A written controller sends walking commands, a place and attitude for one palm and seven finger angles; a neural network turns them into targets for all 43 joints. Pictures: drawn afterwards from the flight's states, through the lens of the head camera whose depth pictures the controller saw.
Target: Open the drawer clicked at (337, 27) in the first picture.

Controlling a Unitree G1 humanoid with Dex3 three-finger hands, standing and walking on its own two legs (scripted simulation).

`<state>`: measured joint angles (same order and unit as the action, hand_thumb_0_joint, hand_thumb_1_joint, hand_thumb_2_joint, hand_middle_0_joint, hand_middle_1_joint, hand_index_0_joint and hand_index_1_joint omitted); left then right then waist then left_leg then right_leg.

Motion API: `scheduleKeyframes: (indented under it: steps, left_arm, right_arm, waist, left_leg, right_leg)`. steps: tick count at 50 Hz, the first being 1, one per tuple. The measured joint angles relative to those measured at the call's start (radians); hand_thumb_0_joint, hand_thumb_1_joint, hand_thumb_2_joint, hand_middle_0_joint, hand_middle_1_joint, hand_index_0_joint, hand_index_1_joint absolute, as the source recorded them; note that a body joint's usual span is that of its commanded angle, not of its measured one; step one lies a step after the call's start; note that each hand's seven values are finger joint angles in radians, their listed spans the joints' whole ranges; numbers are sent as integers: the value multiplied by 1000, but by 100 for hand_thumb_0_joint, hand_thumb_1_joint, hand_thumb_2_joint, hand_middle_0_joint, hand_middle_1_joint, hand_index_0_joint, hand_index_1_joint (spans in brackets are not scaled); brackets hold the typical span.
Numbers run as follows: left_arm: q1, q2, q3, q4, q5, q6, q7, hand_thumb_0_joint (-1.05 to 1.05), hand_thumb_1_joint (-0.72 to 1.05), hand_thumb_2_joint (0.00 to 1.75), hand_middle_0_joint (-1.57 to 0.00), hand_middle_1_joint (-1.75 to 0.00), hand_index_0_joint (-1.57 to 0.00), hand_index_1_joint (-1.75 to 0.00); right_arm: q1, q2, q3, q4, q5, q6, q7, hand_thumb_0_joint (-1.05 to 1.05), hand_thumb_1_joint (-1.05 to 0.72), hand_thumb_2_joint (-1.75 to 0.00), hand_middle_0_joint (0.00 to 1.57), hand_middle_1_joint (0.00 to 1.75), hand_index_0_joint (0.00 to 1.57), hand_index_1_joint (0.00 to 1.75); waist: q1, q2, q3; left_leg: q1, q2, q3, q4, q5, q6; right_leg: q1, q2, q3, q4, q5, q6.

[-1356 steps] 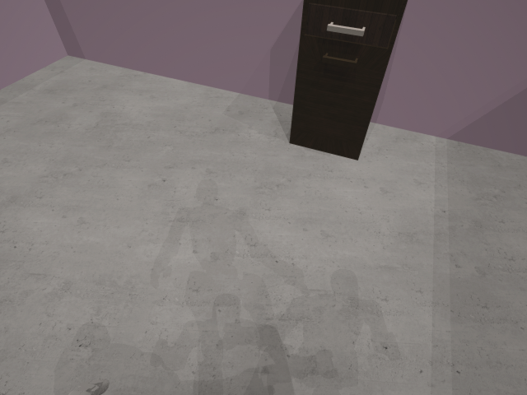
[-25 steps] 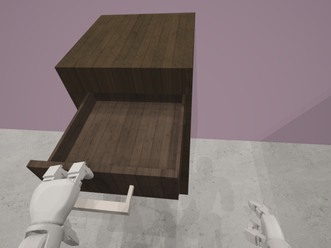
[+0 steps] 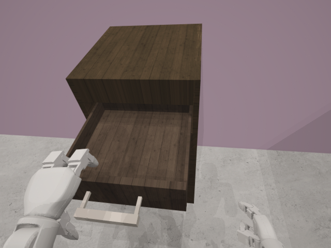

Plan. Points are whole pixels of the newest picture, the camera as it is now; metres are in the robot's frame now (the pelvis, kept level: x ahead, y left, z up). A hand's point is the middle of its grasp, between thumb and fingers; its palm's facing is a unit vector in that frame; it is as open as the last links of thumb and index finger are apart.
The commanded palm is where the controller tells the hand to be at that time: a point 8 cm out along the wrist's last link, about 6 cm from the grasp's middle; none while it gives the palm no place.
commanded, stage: lift the hand off the handle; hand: left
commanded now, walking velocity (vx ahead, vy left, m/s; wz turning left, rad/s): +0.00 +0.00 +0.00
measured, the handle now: (109, 207) +0.22 +0.20 -0.03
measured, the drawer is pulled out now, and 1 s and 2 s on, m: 0.30 0.30 0.30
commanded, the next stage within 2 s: draw the hand back to the body in 0.14 s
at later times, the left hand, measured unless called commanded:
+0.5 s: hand (64, 196) +0.17 +0.23 +0.12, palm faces +0.09 -0.10 -0.99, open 13.8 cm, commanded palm +0.14 +0.23 +0.17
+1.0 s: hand (66, 194) +0.17 +0.22 +0.13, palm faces +0.33 -0.80 -0.50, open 13.6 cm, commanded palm +0.13 +0.25 +0.17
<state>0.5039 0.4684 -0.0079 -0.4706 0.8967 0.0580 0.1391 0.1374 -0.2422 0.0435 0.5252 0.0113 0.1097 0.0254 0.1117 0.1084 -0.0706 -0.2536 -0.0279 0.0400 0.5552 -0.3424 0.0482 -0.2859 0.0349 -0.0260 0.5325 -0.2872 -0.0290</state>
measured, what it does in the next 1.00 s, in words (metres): stands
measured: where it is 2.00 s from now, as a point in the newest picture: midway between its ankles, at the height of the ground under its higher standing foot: outside the picture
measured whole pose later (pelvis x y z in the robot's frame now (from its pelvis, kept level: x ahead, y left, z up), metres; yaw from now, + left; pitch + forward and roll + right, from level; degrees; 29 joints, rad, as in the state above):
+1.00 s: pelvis -0.01 -0.01 +0.01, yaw +2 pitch -3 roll -1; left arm 0.54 0.32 0.20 -0.43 0.07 -0.09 0.11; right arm 0.19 -0.21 0.04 0.55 0.02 -0.06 -0.07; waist 0.06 0.07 0.02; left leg -0.14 -0.03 0.01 0.50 -0.31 0.04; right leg -0.16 0.04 -0.06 0.47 -0.26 -0.04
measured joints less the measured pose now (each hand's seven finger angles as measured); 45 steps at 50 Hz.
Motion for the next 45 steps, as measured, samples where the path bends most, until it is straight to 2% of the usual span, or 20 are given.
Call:
scheduleKeyframes:
  steps: [5, 11, 18, 23, 28, 35, 43, 45]
  left_arm:
    - [16, 7, 20, -51, -30, 24, -23, 0, -49, 30, -31, -120, -32, -120]
    - [7, -5, 11, -19, -35, 30, -57, 0, -49, 30, -31, -120, -32, -120]
    - [-9, 26, 22, 8, -21, -13, -55, 0, -49, 30, -32, -120, -32, -120]
    - [-11, 39, 65, 6, -42, -30, -47, 0, -49, 30, -32, -120, -32, -120]
    - [14, 49, 91, 1, -71, -17, -61, 0, -49, 30, -31, -120, -32, -120]
    - [44, 72, 110, -2, -88, -46, -71, 0, -49, 30, -32, -120, -32, -120]
    - [55, 89, 150, -14, -98, -87, -49, 0, -49, 30, -32, -120, -32, -120]
    - [47, 27, 179, 7, -426, -116, -49, -1, -49, 30, -31, -120, -32, -120]
  right_arm:
    - [-2, -16, -6, -7, 7, 9, 6, 2, -90, -90, 20, 30, 20, 30]
    - [-11, -22, -5, -8, 7, 15, 6, 2, -90, -90, 19, 30, 20, 30]
    - [-3, -16, 0, -8, -4, 12, -9, 2, -90, -90, 19, 30, 20, 30]
    - [-6, -14, -4, 1, 1, 10, -11, 2, -90, -90, 20, 30, 20, 30]
    - [-5, -22, -6, -3, 8, 13, -9, 2, -90, -90, 20, 30, 20, 30]
    - [5, -34, -10, -7, 8, 7, -22, 2, -90, -90, 20, 30, 20, 30]
    - [10, -31, -18, -4, 6, -5, -30, 2, -90, -90, 19, 30, 20, 30]
    - [6, -18, -22, 3, 13, -50, -46, 2, -90, -90, 20, 30, 20, 30]
  waist:
    - [-1, 10, 6]
    - [3, 6, 18]
    - [10, -4, 24]
    - [0, 0, 27]
    - [-10, 3, 27]
    - [-4, -3, 38]
    - [-1, -4, 38]
    - [-23, -1, 70]
  left_leg:
    - [18, -1, -4, -18, 10, 1]
    - [24, 0, -7, -30, 22, -2]
    - [29, 11, -10, -26, 22, -10]
    - [38, 15, -11, -29, 24, -13]
    - [38, 13, -11, -35, 30, -14]
    - [29, 15, -16, -27, 30, -15]
    - [18, 15, -19, -13, 25, -13]
    - [46, 10, -25, -20, 27, -11]
  right_leg:
    - [21, -1, -3, -21, 10, 1]
    - [26, 0, -6, -30, 19, -4]
    - [36, 11, -10, -38, 25, -14]
    - [46, 15, -11, -44, 29, -17]
    - [44, 14, -11, -45, 32, -17]
    - [40, 14, -16, -43, 34, -18]
    - [34, 15, -19, -39, 33, -16]
    - [64, 10, -25, -45, 32, -15]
